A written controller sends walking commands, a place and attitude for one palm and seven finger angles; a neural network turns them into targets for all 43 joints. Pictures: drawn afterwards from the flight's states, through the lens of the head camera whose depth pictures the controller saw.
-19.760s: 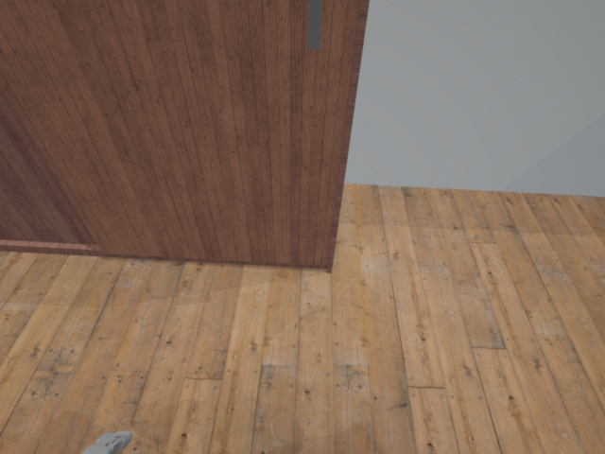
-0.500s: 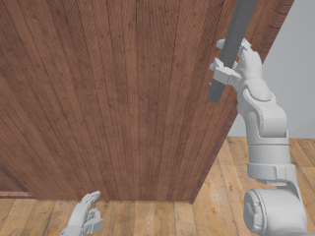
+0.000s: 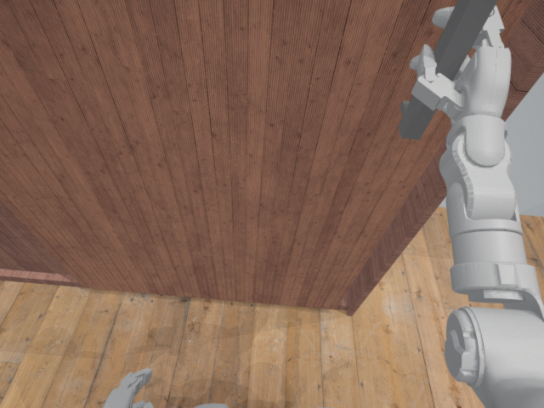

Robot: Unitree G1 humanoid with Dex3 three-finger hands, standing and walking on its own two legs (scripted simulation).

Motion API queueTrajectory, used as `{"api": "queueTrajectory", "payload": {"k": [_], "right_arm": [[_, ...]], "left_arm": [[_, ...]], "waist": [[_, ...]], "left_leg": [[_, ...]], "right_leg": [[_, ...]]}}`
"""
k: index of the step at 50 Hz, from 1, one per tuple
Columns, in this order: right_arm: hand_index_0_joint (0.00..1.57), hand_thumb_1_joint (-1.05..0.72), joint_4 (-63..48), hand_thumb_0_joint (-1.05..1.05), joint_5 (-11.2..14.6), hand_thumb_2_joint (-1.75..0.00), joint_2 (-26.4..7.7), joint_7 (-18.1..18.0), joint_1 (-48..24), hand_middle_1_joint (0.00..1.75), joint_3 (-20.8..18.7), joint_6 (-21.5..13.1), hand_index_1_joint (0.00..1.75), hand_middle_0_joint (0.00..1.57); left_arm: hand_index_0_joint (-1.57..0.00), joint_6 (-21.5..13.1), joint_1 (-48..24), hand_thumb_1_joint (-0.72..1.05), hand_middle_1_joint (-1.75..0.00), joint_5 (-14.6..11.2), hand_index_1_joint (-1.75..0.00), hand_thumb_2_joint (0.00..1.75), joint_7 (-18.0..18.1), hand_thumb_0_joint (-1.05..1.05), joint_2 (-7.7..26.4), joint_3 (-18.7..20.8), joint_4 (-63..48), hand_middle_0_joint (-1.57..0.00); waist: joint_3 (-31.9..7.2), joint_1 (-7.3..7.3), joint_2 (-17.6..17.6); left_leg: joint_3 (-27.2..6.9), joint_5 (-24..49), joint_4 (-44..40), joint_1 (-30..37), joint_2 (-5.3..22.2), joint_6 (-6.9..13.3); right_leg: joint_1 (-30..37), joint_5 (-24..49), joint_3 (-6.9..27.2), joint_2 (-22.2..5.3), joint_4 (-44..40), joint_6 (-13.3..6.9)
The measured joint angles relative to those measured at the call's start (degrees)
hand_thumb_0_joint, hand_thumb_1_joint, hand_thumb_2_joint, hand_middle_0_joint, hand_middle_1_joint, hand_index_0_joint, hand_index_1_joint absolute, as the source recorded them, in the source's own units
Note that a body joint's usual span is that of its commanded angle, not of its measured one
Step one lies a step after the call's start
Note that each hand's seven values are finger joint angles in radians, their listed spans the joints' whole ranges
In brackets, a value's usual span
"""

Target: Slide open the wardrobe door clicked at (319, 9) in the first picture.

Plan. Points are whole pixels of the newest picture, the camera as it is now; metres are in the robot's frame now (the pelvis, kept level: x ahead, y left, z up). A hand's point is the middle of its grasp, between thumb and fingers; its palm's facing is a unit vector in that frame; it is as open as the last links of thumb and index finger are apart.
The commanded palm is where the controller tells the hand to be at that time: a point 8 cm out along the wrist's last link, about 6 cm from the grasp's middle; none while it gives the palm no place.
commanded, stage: step sideways, sliding the door along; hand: right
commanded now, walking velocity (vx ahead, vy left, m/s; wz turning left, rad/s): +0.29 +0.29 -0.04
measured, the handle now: (446, 40) +0.49 -0.16 +0.29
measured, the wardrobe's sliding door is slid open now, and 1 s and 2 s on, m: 0.05 0.19 0.55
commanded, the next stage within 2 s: none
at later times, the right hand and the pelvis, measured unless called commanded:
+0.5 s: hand (396, 73) +0.46 -0.10 +0.26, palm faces +0.20 +0.98 -0.06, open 6.3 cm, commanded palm +0.44 -0.09 +0.25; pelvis +0.03 +0.09 +0.01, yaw -3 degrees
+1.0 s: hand (311, 65) +0.46 +0.00 +0.26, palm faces +0.33 +0.94 -0.06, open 6.7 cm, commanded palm +0.43 +0.03 +0.25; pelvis +0.09 +0.23 +0.00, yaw -8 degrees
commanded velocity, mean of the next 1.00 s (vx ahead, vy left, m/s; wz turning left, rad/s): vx -0.01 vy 0.30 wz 0.12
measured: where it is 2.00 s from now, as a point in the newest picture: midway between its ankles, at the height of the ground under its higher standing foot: outside the picture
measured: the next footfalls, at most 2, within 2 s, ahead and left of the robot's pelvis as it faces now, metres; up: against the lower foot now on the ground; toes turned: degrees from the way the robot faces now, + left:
right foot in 0.32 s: +0.09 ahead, -0.08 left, +0.00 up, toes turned -12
left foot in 0.72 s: +0.16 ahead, +0.35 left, +0.00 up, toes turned +1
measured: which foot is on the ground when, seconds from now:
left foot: down 0.00-0.32, up 0.34-0.70, down 0.72-0.90, up 0.92-1.00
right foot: up 0.00-0.30, down 0.32-0.72, up 0.74-0.90, down 0.92-1.00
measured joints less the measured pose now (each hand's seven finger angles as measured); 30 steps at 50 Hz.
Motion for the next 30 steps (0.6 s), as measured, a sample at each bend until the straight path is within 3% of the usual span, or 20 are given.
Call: {"api": "queueTrajectory", "payload": {"k": [3, 6, 10, 15, 16, 18, 20, 22, 24, 27, 30], "right_arm": [[0.22, -0.65, 0.03, -0.07, -0.82, -0.85, 0.91, 0.78, -0.2, 1.4, -0.61, -1.84, 1.36, 0.45], [0.25, -0.64, -0.93, -0.07, -1.5, -0.84, 1.59, 1.45, 0.0, 1.4, -0.52, -3.72, 1.37, 0.45], [0.28, -0.63, -3.06, -0.07, -1.86, -0.84, 2.43, 1.49, 0.18, 1.4, 0.02, -5.72, 1.39, 0.45], [0.28, -0.64, -7.21, -0.08, -1.8, -0.85, 2.84, 1.43, 0.03, 1.4, 1.58, -6.11, 1.39, 0.45], [0.27, -0.64, -8.05, -0.1, -1.79, -0.85, 2.53, 1.18, 0.1, 1.4, 1.97, -5.77, 1.38, 0.46], [0.26, -0.64, -8.5, -0.12, -1.23, -0.86, 1.43, 0.84, -1.01, 1.4, 2.44, -5.48, 1.35, 0.45], [0.26, -0.64, -8.31, -0.12, -0.59, -0.86, 0.96, 1.1, -1.44, 1.4, 1.88, -5.77, 1.34, 0.45], [0.26, -0.64, -8.89, -0.11, -0.74, -0.85, 0.96, 1.47, -1.28, 1.4, 1.47, -5.45, 1.34, 0.46], [0.27, -0.64, -9.24, -0.11, -1.18, -0.85, 1.34, 1.95, -1.88, 1.4, 1.97, -5.09, 1.34, 0.46], [0.28, -0.64, -10.27, -0.11, -1.54, -0.85, 1.44, 3.01, -3.0, 1.4, 3.27, -4.15, 1.33, 0.46], [0.29, -0.63, -11.44, -0.11, -1.26, -0.85, 0.72, 3.85, -3.65, 1.4, 4.22, -3.11, 1.32, 0.46]], "left_arm": [[-0.21, 0.21, 0.0, 0.9, -0.3, -0.05, -0.3, 0.9, 0.53, 0.01, 1.05, 1.52, 1.84, -0.2], [-0.2, 0.08, -0.17, 0.9, -0.3, 0.27, -0.3, 0.9, 0.62, 0.01, 1.96, 2.3, 1.97, -0.2], [-0.2, 0.25, -1.46, 0.9, -0.3, 0.64, -0.3, 0.9, 0.36, 0.01, 2.13, 2.86, 0.17, -0.2], [-0.2, -0.42, -4.73, 0.9, -0.3, 0.51, -0.3, 0.9, 0.07, 0.01, 1.26, 2.88, -3.22, -0.2], [-0.2, -0.82, -5.47, 0.9, -0.3, 0.47, -0.3, 0.9, -0.09, 0.01, 1.38, 2.84, -4.06, -0.2], [-0.2, -1.68, -8.21, 0.9, -0.3, 0.55, -0.3, 0.9, -0.67, 0.01, 0.59, 3.62, -4.98, -0.2], [-0.2, -1.96, -10.99, 0.9, -0.3, 0.38, -0.3, 0.9, -2.25, 0.01, -0.21, 3.65, -5.04, -0.2], [-0.2, -2.09, -12.49, 0.9, -0.3, 0.15, -0.3, 0.9, -3.41, 0.01, -1.26, 3.1, -4.92, -0.2], [-0.2, -2.0, -12.51, 0.9, -0.3, -0.14, -0.3, 0.9, -4.13, 0.01, -2.57, 2.58, -5.05, -0.2], [-0.21, -2.07, -10.75, 0.9, -0.3, -0.54, -0.3, 0.9, -4.95, 0.01, -4.61, 1.74, -5.77, -0.2], [-0.21, -2.9, -8.43, 0.9, -0.3, -0.8, -0.3, 0.9, -5.15, 0.01, -5.61, 1.04, -6.38, -0.2]], "waist": [[1.2, 0.46, 0.47], [2.49, -0.38, 1.63], [3.62, -1.43, 3.46], [4.11, -3.23, 5.79], [3.74, -3.73, 5.47], [5.45, -3.53, 5.34], [7.93, -3.4, 3.91], [8.85, -3.78, 2.32], [9.26, -5.33, 1.56], [9.73, -7.9, 1.74], [9.89, -10.04, 1.69]], "left_leg": [[1.9, -3.22, -0.04, 1.44, 0.3, 1.79], [2.66, -2.97, -2.24, 3.23, 0.57, 2.39], [3.46, -2.47, -4.47, 4.46, 0.52, 3.21], [3.62, -3.54, -2.63, 2.86, -0.09, 3.63], [3.6, -4.2, 1.21, 0.72, -0.53, 2.46], [0.07, -7.65, 18.35, -5.95, -0.92, -1.82], [-4.43, -10.79, 34.53, -11.38, -1.58, -2.49], [-6.51, -10.26, 41.13, -15.7, 0.26, -3.18], [-7.61, -7.87, 39.41, -18.15, 3.45, -4.19], [-7.37, -4.61, 30.22, -17.67, 7.51, -5.58], [-5.15, -3.87, 21.38, -13.87, 8.99, -6.47]], "right_leg": [[-5.66, -4.55, -0.82, 1.35, 15.51, -0.62], [-8.37, -2.38, -3.6, 1.23, 21.37, -0.17], [-7.98, -0.74, -7.43, 0.34, 16.08, 0.19], [-2.16, 3.18, -12.03, 0.24, -2.22, -0.38], [0.4, 8.21, -12.45, -0.33, -7.95, -1.54], [0.93, 7.49, -12.11, -0.97, -7.57, -1.74], [1.83, 5.86, -10.96, -2.57, -5.86, -0.54], [2.45, 5.9, -9.6, -4.97, -6.33, 0.79], [2.97, 6.69, -8.38, -7.6, -7.65, 2.19], [4.06, 7.8, -6.48, -11.24, -9.91, 4.33], [4.87, 8.32, -4.43, -14.3, -11.39, 6.52]]}}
